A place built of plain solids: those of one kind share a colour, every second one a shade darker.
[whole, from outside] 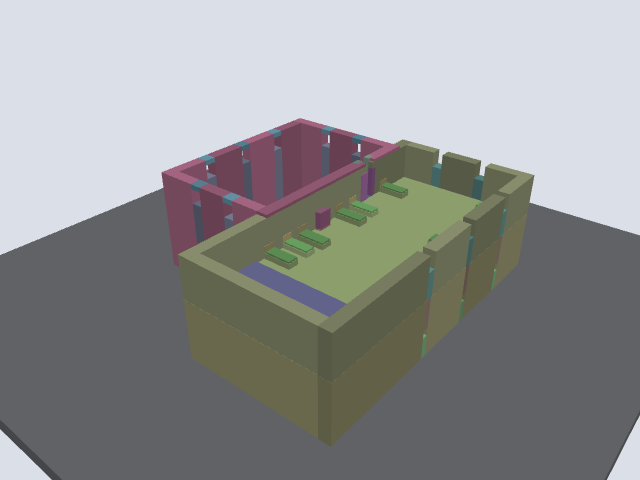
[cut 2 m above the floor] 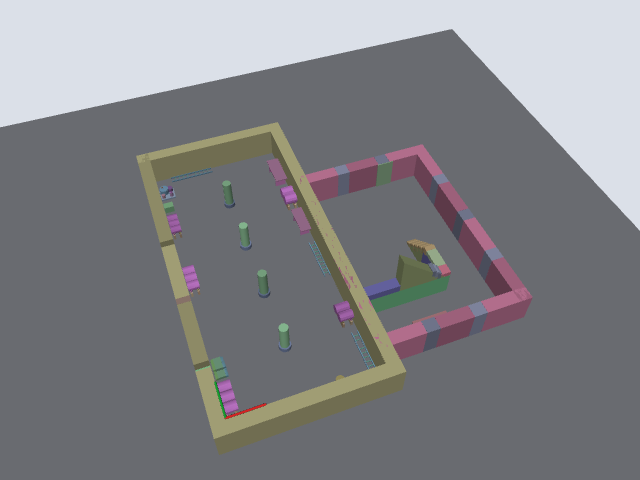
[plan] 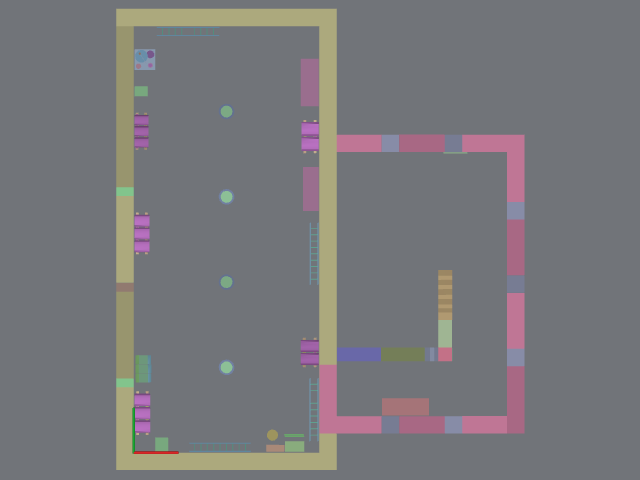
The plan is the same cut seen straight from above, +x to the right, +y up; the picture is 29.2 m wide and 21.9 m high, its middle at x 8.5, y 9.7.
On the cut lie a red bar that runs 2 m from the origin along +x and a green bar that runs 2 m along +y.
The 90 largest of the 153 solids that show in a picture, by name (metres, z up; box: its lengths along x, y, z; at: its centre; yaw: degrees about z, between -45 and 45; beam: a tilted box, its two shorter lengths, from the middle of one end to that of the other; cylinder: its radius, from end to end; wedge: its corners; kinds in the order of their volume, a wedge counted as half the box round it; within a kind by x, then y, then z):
{
 "wall_vestibule_1": {"box": [0.8, 3.15, 7.34], "at": [8.87, 2.44, 3.37]},
 "wall_vestibule_2": {"box": [0.8, 9.56, 7.34], "at": [8.87, 9.73, 3.37]},
 "wall_vestibule_3": {"box": [2.84, 0.8, 7.34], "at": [9.89, 1.27, 3.37]},
 "wall_vestibule_4": {"box": [2.84, 0.8, 7.34], "at": [9.89, 14.11, 3.37]},
 "wall_vestibule_5": {"box": [2.08, 0.8, 7.34], "at": [13.15, 1.27, 3.37]},
 "wall_vestibule_6": {"box": [2.08, 0.8, 7.34], "at": [13.15, 14.11, 3.37]},
 "wall_vestibule_7": {"box": [2.84, 0.8, 7.34], "at": [16.41, 1.27, 3.37]},
 "wall_vestibule_8": {"box": [2.84, 0.8, 7.34], "at": [16.41, 14.11, 3.37]},
 "wall_vestibule_9": {"box": [0.8, 3.07, 7.34], "at": [17.43, 2.4, 3.37]},
 "wall_vestibule_10": {"box": [0.8, 2.55, 7.34], "at": [17.43, 6.01, 3.37]},
 "wall_vestibule_11": {"box": [0.8, 2.55, 7.34], "at": [17.43, 9.36, 3.37]},
 "wall_vestibule_12": {"box": [0.8, 3.07, 7.34], "at": [17.43, 12.97, 3.37]},
 "wall_undercroft_1": {"box": [0.8, 3.78, 4.33], "at": [-0.4, 1.09, 1.86]},
 "wall_undercroft_2": {"box": [0.8, 3.96, 4.33], "at": [-0.4, 5.36, 1.86]},
 "wall_undercroft_3": {"box": [0.8, 3.96, 4.33], "at": [-0.4, 9.72, 1.86]},
 "wall_undercroft_4": {"box": [0.8, 8.14, 4.33], "at": [-0.4, 16.18, 1.86]},
 "wall_undercroft_5": {"box": [10.07, 0.8, 4.33], "at": [4.24, -0.4, 1.86]},
 "wall_undercroft_6": {"box": [10.07, 0.8, 4.33], "at": [4.24, 19.85, 1.86]},
 "wall_undercroft_7": {"box": [0.8, 21.05, 4.33], "at": [8.87, 9.72, 1.86]},
 "wall_dorter_1": {"box": [0.8, 3.71, 2.8], "at": [-0.4, 1.05, 5.44]},
 "wall_dorter_2": {"box": [0.8, 3.81, 2.8], "at": [-0.4, 5.36, 5.44]},
 "wall_dorter_3": {"box": [0.8, 3.81, 2.8], "at": [-0.4, 9.72, 5.44]},
 "wall_dorter_4": {"box": [0.8, 8.07, 2.8], "at": [-0.4, 16.22, 5.44]},
 "wall_dorter_5": {"box": [3.07, 0.8, 2.8], "at": [0.73, -0.4, 5.44]},
 "wall_dorter_6": {"box": [2.54, 0.8, 2.8], "at": [4.24, -0.4, 5.44]},
 "wall_dorter_7": {"box": [10.07, 0.8, 2.8], "at": [4.24, 19.85, 5.44]},
 "wall_dorter_8": {"box": [3.07, 0.8, 2.8], "at": [7.74, -0.4, 5.44]},
 "wall_dorter_9": {"box": [0.8, 4.97, 2.8], "at": [8.87, 1.68, 5.44]},
 "wall_dorter_10": {"box": [0.8, 15.45, 2.8], "at": [8.87, 12.52, 5.44]},
 "floor_dorter_1": {"box": [8.47, 19.45, 0.4], "at": [4.24, 9.72, 4.14]},
 "wall_vestibule_under_light_1": {"box": [0.8, 0.8, 5.99], "at": [11.71, 1.27, 2.69]},
 "wall_vestibule_under_light_2": {"box": [0.8, 0.8, 5.99], "at": [11.71, 14.11, 2.69]},
 "wall_vestibule_under_light_3": {"box": [0.8, 0.8, 5.99], "at": [14.59, 1.27, 2.69]},
 "wall_vestibule_under_light_4": {"box": [0.8, 0.8, 5.99], "at": [14.59, 14.11, 2.69]},
 "wall_vestibule_under_light_5": {"box": [0.8, 0.8, 5.99], "at": [17.43, 4.34, 2.69]},
 "wall_vestibule_under_light_6": {"box": [0.8, 0.8, 5.99], "at": [17.43, 7.69, 2.69]},
 "wall_vestibule_under_light_7": {"box": [0.8, 0.8, 5.99], "at": [17.43, 11.03, 2.69]},
 "mass_under_upper_1": {"box": [5.26, 0.63, 1.81], "at": [11.9, 4.48, 0.6]},
 "floor_dais_1": {"box": [8.47, 3.89, 0.16], "at": [4.24, 17.5, 4.42]},
 "mass_under_head_1": {"box": [2.02, 0.63, 2.53], "at": [10.28, 4.48, 2.77]},
 "mass_under_head_2": {"box": [0.63, 1.59, 1.81], "at": [14.21, 5.59, 0.6]},
 "wall_dorter_under_light_1": {"box": [0.8, 0.55, 1.75], "at": [-0.4, 3.18, 4.92]},
 "wall_dorter_under_light_2": {"box": [0.8, 0.55, 1.75], "at": [-0.4, 7.54, 4.92]},
 "wall_dorter_under_light_3": {"box": [0.8, 0.55, 1.75], "at": [-0.4, 11.91, 4.92]},
 "wall_dorter_under_light_4": {"box": [0.7, 0.8, 1.75], "at": [2.62, -0.4, 4.92]},
 "wall_dorter_under_light_5": {"box": [0.7, 0.8, 1.75], "at": [5.85, -0.4, 4.92]},
 "fill_under_steps_1": {"wedge": [[11.28, 4.17, 1.51], [11.28, 4.17, 4.11], [11.28, 4.8, 1.51], [11.28, 4.8, 4.11], [14.11, 4.17, 1.51], [14.11, 4.17, 1.57], [14.11, 4.8, 1.51], [14.11, 4.8, 1.57]]},
 "fill_under_steps_2": {"wedge": [[13.9, 6.37, -0.3], [13.9, 6.37, 1.54], [13.9, 8.47, -0.3], [13.9, 8.47, -0.24], [14.53, 6.37, -0.3], [14.53, 6.37, 1.54], [14.53, 8.47, -0.3], [14.53, 8.47, -0.24]]},
 "bed_frame_dorter_1": {"box": [2.0, 0.79, 0.35], "at": [7.44, 7.9, 4.52]},
 "bed_frame_dorter_2": {"box": [1.99, 0.81, 0.34], "at": [7.44, 11.61, 4.51]},
 "bed_frame_dorter_3": {"box": [1.9, 0.78, 0.38], "at": [7.49, 14.49, 4.53]},
 "bed_frame_dorter_4": {"box": [1.87, 0.79, 0.37], "at": [7.5, 2.83, 4.53]},
 "bed_frame_dorter_5": {"box": [1.87, 0.75, 0.32], "at": [7.5, 6.42, 4.5]},
 "bed_frame_dorter_6": {"box": [1.85, 0.75, 0.34], "at": [7.51, 12.93, 4.51]},
 "wall_undercroft_over_light_1": {"box": [0.8, 0.4, 2.03], "at": [-0.4, 3.18, 3.01]},
 "wall_undercroft_over_light_2": {"box": [0.8, 0.4, 2.03], "at": [-0.4, 7.54, 3.01]},
 "wall_undercroft_over_light_3": {"box": [0.8, 0.4, 2.03], "at": [-0.4, 11.91, 3.01]},
 "wall_undercroft_under_light_1": {"box": [0.8, 0.4, 1.75], "at": [-0.4, 3.18, 0.57]},
 "wall_undercroft_under_light_2": {"box": [0.8, 0.4, 1.75], "at": [-0.4, 7.54, 0.57]},
 "wall_undercroft_under_light_3": {"box": [0.8, 0.4, 1.75], "at": [-0.4, 11.91, 0.57]},
 "pier_undercroft_1": {"cylinder": 0.27, "from": [4.24, 3.89, 0.3], "to": [4.24, 3.89, 2.1]},
 "pier_undercroft_2": {"cylinder": 0.27, "from": [4.24, 7.78, 0.27], "to": [4.24, 7.78, 2.1]},
 "pier_undercroft_3": {"cylinder": 0.27, "from": [4.24, 11.67, 0.29], "to": [4.24, 11.67, 2.1]},
 "pier_undercroft_4": {"cylinder": 0.27, "from": [4.24, 15.56, 0.27], "to": [4.24, 15.56, 2.1]},
 "wall_vestibule_over_light_1": {"box": [0.8, 0.8, 0.35], "at": [11.71, 1.27, 6.87]},
 "wall_vestibule_over_light_2": {"box": [0.8, 0.8, 0.35], "at": [11.71, 14.11, 6.87]},
 "wall_vestibule_over_light_3": {"box": [0.8, 0.8, 0.35], "at": [14.59, 1.27, 6.87]},
 "wall_vestibule_over_light_4": {"box": [0.8, 0.8, 0.35], "at": [14.59, 14.11, 6.87]},
 "wall_vestibule_over_light_5": {"box": [0.8, 0.8, 0.35], "at": [17.43, 4.34, 6.87]},
 "wall_vestibule_over_light_6": {"box": [0.8, 0.8, 0.35], "at": [17.43, 7.69, 6.87]},
 "wall_vestibule_over_light_7": {"box": [0.8, 0.8, 0.35], "at": [17.43, 11.03, 6.87]},
 "bed_pallet_dorter_1": {"box": [1.88, 0.73, 0.11], "at": [7.41, 7.9, 4.75]},
 "bed_pallet_dorter_2": {"box": [1.87, 0.75, 0.11], "at": [7.41, 11.61, 4.73]},
 "bed_pallet_dorter_3": {"box": [1.78, 0.72, 0.11], "at": [7.46, 14.49, 4.77]},
 "bed_pallet_dorter_4": {"box": [1.75, 0.73, 0.11], "at": [7.47, 2.83, 4.77]},
 "bed_pallet_dorter_5": {"box": [1.75, 0.69, 0.11], "at": [7.47, 6.42, 4.71]},
 "bed_pallet_dorter_6": {"box": [1.73, 0.69, 0.11], "at": [7.48, 12.93, 4.73]},
 "wall_wallhead_1": {"box": [0.45, 0.6, 3.0], "at": [9.04, 3.87, 5.54]},
 "jamb_wall_head_1": {"box": [0.8, 0.35, 2.05], "at": [8.87, 3.99, 5.37]},
 "aumbry_carcase_dorter_1": {"box": [0.41, 1.0, 1.14], "at": [8.23, 9.78, 5.0]},
 "pier_undercroft_base_1": {"cylinder": 0.35, "from": [4.24, 3.89, 0.0], "to": [4.24, 3.89, 0.3]},
 "pier_undercroft_base_2": {"cylinder": 0.35, "from": [4.24, 7.78, 0.0], "to": [4.24, 7.78, 0.27]},
 "pier_undercroft_base_3": {"cylinder": 0.35, "from": [4.24, 11.67, 0.0], "to": [4.24, 11.67, 0.29]},
 "pier_undercroft_base_4": {"cylinder": 0.35, "from": [4.24, 15.56, 0.0], "to": [4.24, 15.56, 0.27]},
 "crate_undercroft_1": {"box": [0.62, 0.46, 0.53], "at": [0.34, 16.49, 0.22]},
 "crate_undercroft_2": {"box": [0.6, 0.66, 0.46], "at": [1.28, 0.36, 0.18]},
 "floor_head_the_stone_1": {"box": [0.63, 1.26, 0.3], "at": [14.21, 5.43, 1.66]},
 "floor_turn_1": {"box": [1.18, 0.63, 0.3], "at": [13.94, 4.48, 1.66]},
 "tub_stand_undercroft_1": {"box": [0.96, 0.96, 0.17], "at": [0.51, 17.93, 0.04]},
 "door_leaf_far_1": {"box": [1.1, 0.06, 2.15], "at": [14.67, 13.67, 1.02]}
}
